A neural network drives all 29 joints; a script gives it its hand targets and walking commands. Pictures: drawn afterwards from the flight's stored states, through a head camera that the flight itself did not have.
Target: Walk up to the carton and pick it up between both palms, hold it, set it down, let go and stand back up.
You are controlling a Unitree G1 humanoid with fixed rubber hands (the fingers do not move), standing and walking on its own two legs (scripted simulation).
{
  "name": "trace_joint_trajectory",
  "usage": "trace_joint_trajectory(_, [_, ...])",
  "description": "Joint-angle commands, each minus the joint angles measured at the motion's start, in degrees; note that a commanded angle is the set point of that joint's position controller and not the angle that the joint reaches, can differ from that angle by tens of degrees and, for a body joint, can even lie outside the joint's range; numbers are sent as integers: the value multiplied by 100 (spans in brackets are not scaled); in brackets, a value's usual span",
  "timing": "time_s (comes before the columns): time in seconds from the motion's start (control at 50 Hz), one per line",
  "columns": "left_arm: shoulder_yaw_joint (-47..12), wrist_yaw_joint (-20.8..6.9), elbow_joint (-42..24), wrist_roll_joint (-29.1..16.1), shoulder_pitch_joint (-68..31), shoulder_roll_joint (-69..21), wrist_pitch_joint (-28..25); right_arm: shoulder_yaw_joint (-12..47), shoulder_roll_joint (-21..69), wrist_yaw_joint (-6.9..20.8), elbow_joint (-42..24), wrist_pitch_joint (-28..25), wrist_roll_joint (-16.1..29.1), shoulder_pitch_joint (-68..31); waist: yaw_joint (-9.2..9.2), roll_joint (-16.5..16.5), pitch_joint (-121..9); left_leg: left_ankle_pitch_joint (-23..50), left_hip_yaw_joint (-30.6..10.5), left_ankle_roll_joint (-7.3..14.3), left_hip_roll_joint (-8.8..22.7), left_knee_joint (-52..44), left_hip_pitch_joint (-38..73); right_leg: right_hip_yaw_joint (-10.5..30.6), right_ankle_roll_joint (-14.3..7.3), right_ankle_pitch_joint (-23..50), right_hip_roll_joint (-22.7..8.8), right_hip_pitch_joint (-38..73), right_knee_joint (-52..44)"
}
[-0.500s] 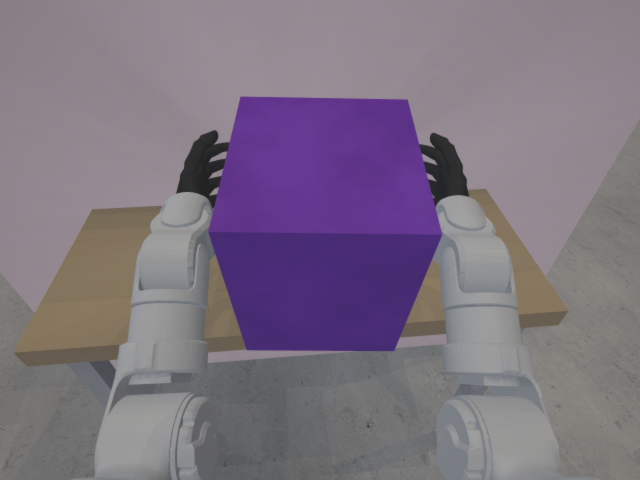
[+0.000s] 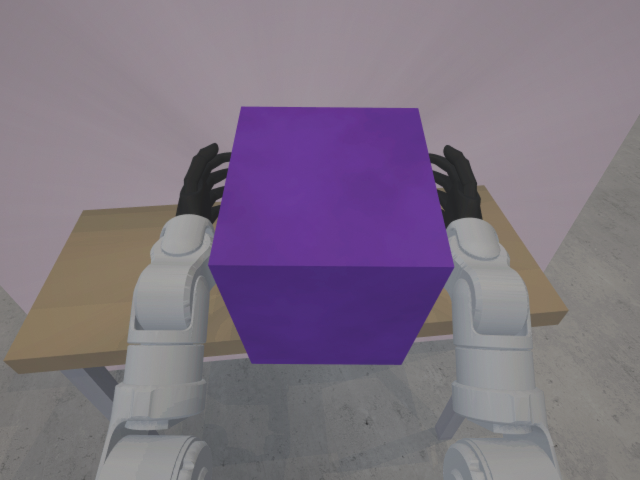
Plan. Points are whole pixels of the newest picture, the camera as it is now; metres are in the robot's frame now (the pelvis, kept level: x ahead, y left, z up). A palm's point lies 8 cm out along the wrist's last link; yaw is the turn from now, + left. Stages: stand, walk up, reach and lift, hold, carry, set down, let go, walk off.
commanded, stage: hold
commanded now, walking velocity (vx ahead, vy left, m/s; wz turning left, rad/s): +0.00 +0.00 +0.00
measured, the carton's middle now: (328, 246) +0.37 -0.01 +0.14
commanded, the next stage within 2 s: set down in 0.54 s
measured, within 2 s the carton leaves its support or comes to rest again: neither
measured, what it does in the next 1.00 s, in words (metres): stands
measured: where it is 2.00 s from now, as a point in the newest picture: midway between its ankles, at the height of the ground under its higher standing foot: outside the picture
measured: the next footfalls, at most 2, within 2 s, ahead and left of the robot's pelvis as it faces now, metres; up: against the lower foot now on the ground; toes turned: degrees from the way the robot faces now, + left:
none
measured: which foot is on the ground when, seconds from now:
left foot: down 0.00-1.00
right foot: down 0.00-1.00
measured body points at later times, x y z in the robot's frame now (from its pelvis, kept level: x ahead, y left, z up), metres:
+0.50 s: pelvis -0.03 -0.01 +0.00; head -0.08 -0.01 +0.44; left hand +0.35 +0.15 +0.22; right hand +0.34 -0.15 +0.21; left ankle +0.03 +0.12 -0.76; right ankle +0.03 -0.12 -0.76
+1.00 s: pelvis +0.00 -0.01 +0.00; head -0.03 -0.02 +0.45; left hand +0.40 +0.14 +0.19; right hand +0.41 -0.16 +0.19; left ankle +0.03 +0.12 -0.76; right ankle +0.03 -0.12 -0.76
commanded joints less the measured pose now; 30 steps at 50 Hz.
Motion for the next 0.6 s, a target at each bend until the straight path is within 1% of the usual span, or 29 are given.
trace_joint_trajectory(0.0, [-2022, -787, -546, -563, -2603, -2110, -105, 2164, 1947, 751, -634, -156, 679, -2815, 14, -34, -2068, 709, 80, -230, -193, 97, 80, 123, 87, 816, 174, 1355, 342])
trace_joint_trajectory(0.04, [-1980, -811, -540, -534, -2769, -2043, -97, 2137, 2005, 798, -481, -133, 624, -2873, -6, -101, -1906, 463, 90, -217, -184, 52, 28, 89, 132, 682, 185, 1337, 358])
trace_joint_trajectory(0.1, [-1972, -883, -593, -583, -3029, -2071, -100, 2123, 2009, 858, -553, -127, 604, -2999, -1, -153, -2042, 170, 119, -207, -212, 80, 54, 34, 149, 416, 174, 1282, 372])
trace_joint_trajectory(0.12, [-1963, -913, -616, -528, -3160, -2109, -112, 2086, 2056, 877, -445, -131, 623, -3103, 15, -45, -2057, 98, 154, -198, -232, 81, 33, 60, 148, 373, 169, 1238, 378])
trace_joint_trajectory(0.14, [-1920, -946, -531, -538, -3154, -2183, -89, 2089, 2127, 891, -521, -139, 622, -3147, 61, -42, -2138, 34, 114, -196, -209, 60, -19, 40, 145, 289, 179, 1273, 383])
trace_joint_trajectory(0.16, [-1872, -985, -413, -459, -3126, -2171, -66, 2013, 2086, 912, -382, -127, 568, -3181, 40, 55, -2054, -126, 147, -203, -222, 40, -114, 47, 133, 175, 160, 1237, 356])
trace_joint_trajectory(0.18, [-1857, -1003, -356, -403, -3182, -2174, -92, 2025, 2131, 938, -314, -122, 537, -3244, 67, -37, -2083, -206, 145, -175, -229, 15, -110, 63, 171, 94, 159, 1245, 382])
trace_joint_trajectory(0.2, [-1805, -1010, -252, -376, -3152, -2177, -85, 1987, 2140, 946, -244, -137, 510, -3214, 128, -27, -2011, -251, 124, -151, -212, 12, -119, 24, 149, -29, 199, 1167, 357])
trace_joint_trajectory(0.22, [-1780, -1029, -236, -359, -3270, -2126, -89, 1942, 2139, 969, -83, -116, 478, -3246, 115, -41, -1935, -298, 143, -132, -219, 18, -150, 10, 142, -136, 190, 1143, 353])
trace_joint_trajectory(0.24, [-1750, -1047, -197, -321, -3283, -2121, -81, 1927, 2153, 982, -38, -107, 429, -3241, 102, -23, -1996, -389, 193, -150, -255, 2, -154, 33, 172, -226, 174, 1205, 328])
trace_joint_trajectory(0.26, [-1674, -1069, -109, -353, -3337, -2117, -74, 1896, 2156, 998, 3, -97, 431, -3302, 117, -60, -1926, -470, 188, -138, -224, -2, -147, 30, 163, -347, 160, 1107, 311])
trace_joint_trajectory(0.28, [-1597, -1089, -41, -351, -3348, -2142, -66, 1847, 2120, 999, -26, -98, 369, -3319, 119, -214, -1852, -552, 184, -124, -235, 8, -118, 11, 187, -514, 203, 970, 295])
trace_joint_trajectory(0.32, [-1450, -1117, 85, -328, -3447, -2047, -64, 1791, 2079, 995, 74, -86, 262, -3487, 103, -307, -1824, -697, 188, -101, -244, 32, -148, -17, 194, -695, 171, 937, 291])
trace_joint_trajectory(0.34, [-1373, -1133, 208, -248, -3479, -1953, -59, 1705, 2031, 996, 196, -80, 248, -3465, 153, -249, -1686, -738, 241, -114, -283, 58, -207, -1, 184, -772, 172, 865, 285])
trace_joint_trajectory(0.36, [-1322, -1158, 336, -223, -3454, -1993, -64, 1702, 2026, 1014, 205, -81, 247, -3590, 145, -260, -1791, -876, 229, -103, -269, 37, -107, 12, 191, -999, 161, 814, 251])
trace_joint_trajectory(0.38, [-1337, -1171, 305, -253, -3566, -1971, -74, 1642, 1980, 1029, 317, -78, 241, -3552, 135, -258, -1729, -939, 234, -114, -275, 59, -143, 25, 159, -1086, 165, 731, 241])
trace_joint_trajectory(0.4, [-1317, -1191, 423, -198, -3666, -2061, -71, 1636, 2022, 1040, 357, -106, 186, -3702, 158, -179, -1668, -1030, 237, -84, -249, 38, -271, -4, 144, -1196, 185, 699, 256])
trace_joint_trajectory(0.42, [-1281, -1187, 468, -177, -3750, -2052, -92, 1515, 2096, 1043, 450, -126, 187, -3726, 127, -102, -1666, -1015, 215, -116, -241, 35, -272, -22, 126, -1148, 191, 614, 283])
trace_joint_trajectory(0.44, [-1245, -1187, 523, -182, -3789, -2047, -114, 1535, 2081, 1045, 588, -132, 213, -3816, 148, -97, -1700, -1050, 233, -80, -240, 43, -310, -15, 121, -1190, 203, 637, 291])
trace_joint_trajectory(0.46, [-1247, -1181, 503, -183, -3930, -2040, -114, 1439, 2100, 1060, 698, -138, 197, -3835, 112, -35, -1691, -1172, 237, -104, -250, 66, -317, -28, 101, -1277, 215, 566, 296])
trace_joint_trajectory(0.48, [-1157, -1173, 586, -161, -3945, -1997, -117, 1383, 2060, 1072, 748, -150, 194, -3883, 153, -17, -1669, -1310, 214, -81, -212, 42, -285, -57, 109, -1413, 217, 444, 332])
trace_joint_trajectory(0.5, [-1127, -1171, 571, -148, -4122, -1975, -148, 1337, 2036, 1081, 855, -173, 147, -3943, 128, -22, -1679, -1300, 239, -95, -228, 111, -244, -74, 87, -1486, 206, 336, 315])
trace_joint_trajectory(0.52, [-1137, -1185, 700, -132, -4121, -2027, -163, 1362, 2043, 1085, 893, -200, 145, -4050, 128, -33, -1807, -1292, 206, -95, -226, 133, -231, -62, 69, -1522, 195, 350, 316])
trace_joint_trajectory(0.54, [-1110, -1158, 927, 69, -4045, -2037, -224, 1372, 1908, 1123, 1049, -265, 97, -4174, 127, 161, -2010, -1418, 289, -21, -227, 2, -343, 40, 45, -1499, 204, 507, 326])
trace_joint_trajectory(0.58, [-1012, -1112, 904, 143, -4154, -2124, -358, 1175, 1882, 1179, 1347, -398, -57, -4124, 113, 90, -1970, -1532, 224, 18, -176, -73, -595, 27, 14, -1470, 221, 601, 383])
